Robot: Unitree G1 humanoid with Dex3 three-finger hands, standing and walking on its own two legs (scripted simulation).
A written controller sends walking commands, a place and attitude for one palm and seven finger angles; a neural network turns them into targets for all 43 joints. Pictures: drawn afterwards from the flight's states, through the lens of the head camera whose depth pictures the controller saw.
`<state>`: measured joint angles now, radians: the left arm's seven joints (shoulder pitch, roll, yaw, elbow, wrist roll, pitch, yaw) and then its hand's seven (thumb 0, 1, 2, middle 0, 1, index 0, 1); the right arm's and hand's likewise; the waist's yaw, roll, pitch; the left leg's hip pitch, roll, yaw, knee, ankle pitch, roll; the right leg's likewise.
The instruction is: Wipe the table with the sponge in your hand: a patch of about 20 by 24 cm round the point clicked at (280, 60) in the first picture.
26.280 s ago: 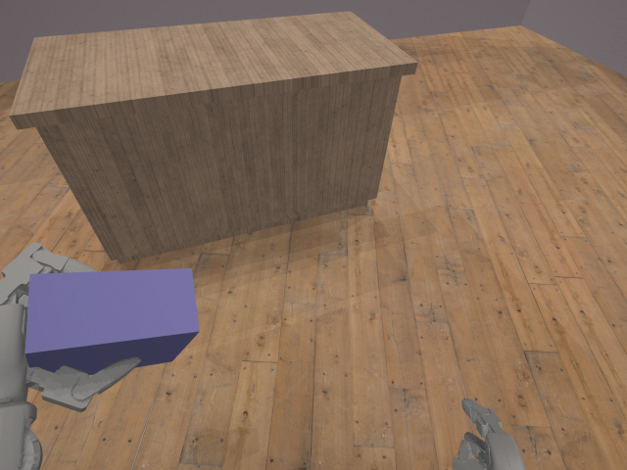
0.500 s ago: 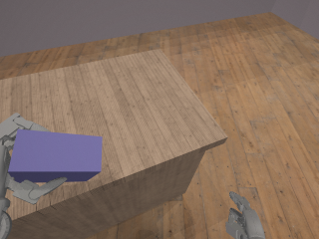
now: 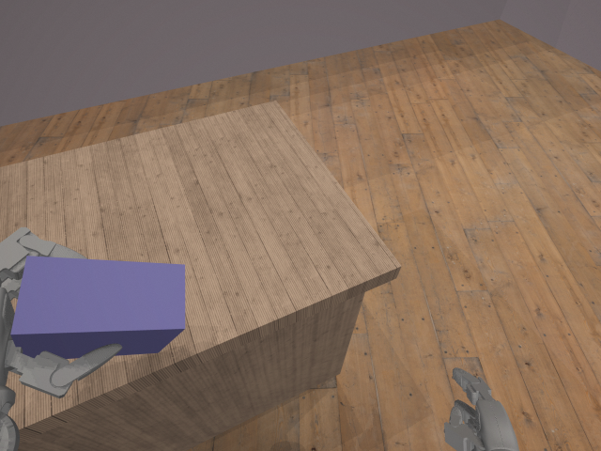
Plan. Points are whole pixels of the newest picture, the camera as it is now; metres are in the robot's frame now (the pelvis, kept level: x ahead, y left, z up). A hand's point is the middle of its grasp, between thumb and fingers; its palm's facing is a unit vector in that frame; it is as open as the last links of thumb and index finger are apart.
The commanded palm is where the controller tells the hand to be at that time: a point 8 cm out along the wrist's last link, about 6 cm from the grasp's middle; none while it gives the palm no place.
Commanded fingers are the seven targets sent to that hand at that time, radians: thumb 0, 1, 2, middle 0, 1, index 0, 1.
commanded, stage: come to a stop and stand still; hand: left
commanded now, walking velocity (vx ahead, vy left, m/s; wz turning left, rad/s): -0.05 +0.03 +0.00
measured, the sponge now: (128, 312) +0.23 +0.20 +0.12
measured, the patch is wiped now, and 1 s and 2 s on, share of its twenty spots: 0.00 0.00 0.00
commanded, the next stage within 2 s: look again from close up in 1.26 s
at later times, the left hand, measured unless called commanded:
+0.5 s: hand out of the picture +0.18 +0.33 +0.12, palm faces +0.39 -0.84 -0.38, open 10.7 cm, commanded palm +0.12 +0.35 +0.18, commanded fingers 0.00 0.10 1.30 -1.20 -1.60 -1.20 -1.60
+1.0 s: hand out of the picture +0.15 +0.37 +0.14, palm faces +0.40 -0.83 -0.39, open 10.7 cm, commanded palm +0.09 +0.38 +0.18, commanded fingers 0.00 0.10 1.30 -1.20 -1.60 -1.20 -1.60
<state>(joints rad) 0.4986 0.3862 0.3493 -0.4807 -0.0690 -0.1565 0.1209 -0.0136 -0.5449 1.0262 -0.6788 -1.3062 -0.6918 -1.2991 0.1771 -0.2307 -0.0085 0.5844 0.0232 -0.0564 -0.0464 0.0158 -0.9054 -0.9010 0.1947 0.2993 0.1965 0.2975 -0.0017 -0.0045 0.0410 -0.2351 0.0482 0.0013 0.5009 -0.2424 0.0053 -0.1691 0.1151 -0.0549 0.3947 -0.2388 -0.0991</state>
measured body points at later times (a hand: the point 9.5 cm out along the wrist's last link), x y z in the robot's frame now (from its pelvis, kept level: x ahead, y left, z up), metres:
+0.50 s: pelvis -0.02 +0.07 +0.00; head +0.02 +0.10 +0.44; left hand +0.15 +0.38 +0.14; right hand +0.14 -0.17 -0.08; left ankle -0.01 +0.15 -0.74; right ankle -0.02 -0.03 -0.74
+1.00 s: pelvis -0.05 +0.09 -0.01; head -0.01 +0.13 +0.44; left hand +0.12 +0.41 +0.16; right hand +0.15 -0.11 -0.08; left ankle -0.01 +0.15 -0.74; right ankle -0.05 -0.03 -0.74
